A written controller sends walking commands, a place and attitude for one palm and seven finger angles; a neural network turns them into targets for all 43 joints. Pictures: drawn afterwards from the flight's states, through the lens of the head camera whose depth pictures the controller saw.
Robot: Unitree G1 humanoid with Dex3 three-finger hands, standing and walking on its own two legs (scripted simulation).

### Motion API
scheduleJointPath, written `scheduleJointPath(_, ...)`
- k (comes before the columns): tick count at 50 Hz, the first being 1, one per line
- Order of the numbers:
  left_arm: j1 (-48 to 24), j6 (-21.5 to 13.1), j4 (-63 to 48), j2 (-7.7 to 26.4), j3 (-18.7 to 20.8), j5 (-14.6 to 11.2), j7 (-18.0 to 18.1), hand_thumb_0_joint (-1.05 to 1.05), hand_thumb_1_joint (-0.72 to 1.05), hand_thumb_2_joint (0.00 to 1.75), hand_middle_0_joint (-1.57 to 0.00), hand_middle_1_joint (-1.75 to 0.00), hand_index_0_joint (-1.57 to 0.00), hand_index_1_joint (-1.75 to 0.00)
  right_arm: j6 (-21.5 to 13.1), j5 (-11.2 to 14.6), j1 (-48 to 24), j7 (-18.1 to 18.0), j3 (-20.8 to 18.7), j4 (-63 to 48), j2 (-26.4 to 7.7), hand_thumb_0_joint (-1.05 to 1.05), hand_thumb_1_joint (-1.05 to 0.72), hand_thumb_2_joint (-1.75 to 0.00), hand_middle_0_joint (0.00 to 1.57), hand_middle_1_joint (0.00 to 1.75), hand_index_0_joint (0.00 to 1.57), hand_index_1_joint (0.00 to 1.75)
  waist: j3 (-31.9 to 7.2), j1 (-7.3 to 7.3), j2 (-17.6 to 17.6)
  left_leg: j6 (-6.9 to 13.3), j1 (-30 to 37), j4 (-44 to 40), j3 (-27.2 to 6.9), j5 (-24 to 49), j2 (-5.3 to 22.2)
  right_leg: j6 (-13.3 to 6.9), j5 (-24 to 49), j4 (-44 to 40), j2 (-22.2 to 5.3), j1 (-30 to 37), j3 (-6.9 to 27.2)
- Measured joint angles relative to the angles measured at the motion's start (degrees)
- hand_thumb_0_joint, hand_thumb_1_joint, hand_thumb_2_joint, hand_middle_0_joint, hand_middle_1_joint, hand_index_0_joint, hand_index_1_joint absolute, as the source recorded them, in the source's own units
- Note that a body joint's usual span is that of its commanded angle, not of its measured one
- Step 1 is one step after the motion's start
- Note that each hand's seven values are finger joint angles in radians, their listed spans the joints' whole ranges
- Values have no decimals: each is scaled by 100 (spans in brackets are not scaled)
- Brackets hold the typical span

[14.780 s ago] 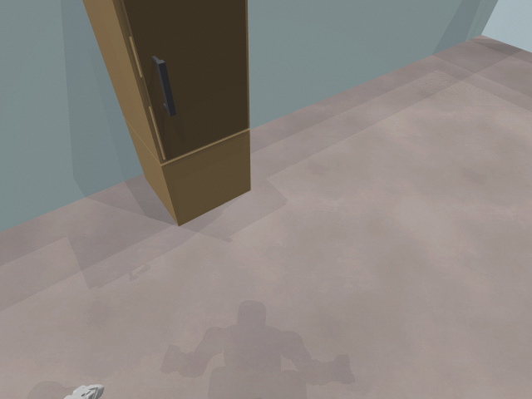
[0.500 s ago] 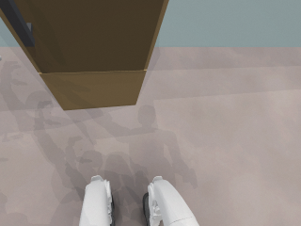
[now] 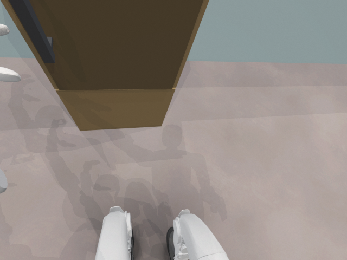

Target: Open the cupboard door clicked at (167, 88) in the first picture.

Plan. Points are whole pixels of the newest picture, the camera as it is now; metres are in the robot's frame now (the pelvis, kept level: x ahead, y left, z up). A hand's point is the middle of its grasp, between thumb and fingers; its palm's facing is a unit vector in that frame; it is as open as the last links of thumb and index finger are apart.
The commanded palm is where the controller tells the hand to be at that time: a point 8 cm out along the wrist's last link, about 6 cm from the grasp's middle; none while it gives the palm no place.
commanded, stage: move the hooked fingers beside the handle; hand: left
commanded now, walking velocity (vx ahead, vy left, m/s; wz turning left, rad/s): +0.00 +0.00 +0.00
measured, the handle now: (34, 19) +0.58 +0.25 +0.07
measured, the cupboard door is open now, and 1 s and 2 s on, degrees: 0 0 0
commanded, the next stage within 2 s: slide the fingers in behind the handle in 0.28 s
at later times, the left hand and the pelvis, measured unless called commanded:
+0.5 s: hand (0, 44) +0.53 +0.30 +0.06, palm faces +0.08 -1.00 -0.02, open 14.0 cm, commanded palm +0.52 +0.31 +0.06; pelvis -0.01 -0.01 -0.01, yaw +0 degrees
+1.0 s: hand (23, 44) +0.53 +0.27 +0.07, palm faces +0.08 -1.00 -0.01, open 14.0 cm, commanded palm +0.52 +0.29 +0.06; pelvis +0.00 -0.01 -0.01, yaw +0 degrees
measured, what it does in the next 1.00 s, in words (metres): stands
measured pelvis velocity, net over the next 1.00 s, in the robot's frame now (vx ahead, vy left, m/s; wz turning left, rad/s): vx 0.00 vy -0.01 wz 0.00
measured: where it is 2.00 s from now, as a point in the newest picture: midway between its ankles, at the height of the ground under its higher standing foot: (152, 258)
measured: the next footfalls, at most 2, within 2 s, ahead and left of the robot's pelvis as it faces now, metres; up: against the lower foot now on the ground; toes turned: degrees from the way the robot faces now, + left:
none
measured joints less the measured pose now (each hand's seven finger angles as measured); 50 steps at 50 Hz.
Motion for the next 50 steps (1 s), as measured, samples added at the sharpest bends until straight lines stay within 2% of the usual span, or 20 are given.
scheduleJointPath(6, -13, -156, 179, -90, -47, 15, 138, -1, -50, 30, -30, -120, -30, -120, -38, 4, -102, -20, -4, -65, -68, 0, -90, -90, 21, 30, 21, 30, -22, -32, -27, -10, 67, -7, 12, 0, -1, -12, -13, 25, -4, 47, 12)
scheduleJointPath(12, -155, -241, 378, 127, 27, 99, 164, -1, -50, 30, -30, -120, -30, -120, -66, 25, -195, -65, 35, -161, -129, 0, -90, -90, 20, 30, 21, 30, 27, -112, -22, -28, -88, 148, 0, -31, 30, -34, -54, 204, 23, -122, 5)
scheduleJointPath(21, -328, -150, 310, 343, 125, 97, 32, -2, -50, 30, -30, -120, -30, -120, -35, 37, -174, -100, 91, -88, -93, 0, -90, -90, 20, 30, 21, 30, 91, -110, 3, -54, -391, 352, -35, -59, 55, -62, -105, 436, 46, -432, -26)
scheduleJointPath(29, -272, -26, 44, 66, 1, 34, 93, -2, -50, 30, -29, -120, -30, -120, -30, 18, -66, -43, 57, 54, 9, 0, -90, -90, 20, 30, 21, 30, 65, -47, 27, -74, -355, 284, -54, -32, 43, -79, -86, 369, 41, -392, -42)
scheduleJointPath(34, -227, -2, 135, -45, -6, 72, 243, -2, -50, 30, -30, -120, -30, -120, -67, 11, -44, -25, 63, 40, 10, 0, -90, -90, 21, 30, 21, 30, 35, -91, 41, -75, -241, 208, -35, -26, 57, -80, -65, 290, 54, -289, -20)
scheduleJointPath(43, -20, -179, 46, -322, -82, 22, 422, -2, -50, 30, -30, -120, -30, -120, -69, 0, -9, 33, -21, 34, -12, 0, -90, -90, 20, 30, 21, 30, 4, -72, 57, -76, -44, 94, 25, -22, 55, -77, -56, 205, 48, -126, 40)
scheduleJointPath(50, -35, -273, 151, -393, -140, 39, 553, -2, -50, 30, -30, -120, -30, -120, -96, -2, -39, 29, -34, 40, -34, 0, -90, -90, 20, 30, 21, 30, 1, -72, 43, -81, -39, 102, 34, -25, 46, -81, -73, 236, 38, -132, 47)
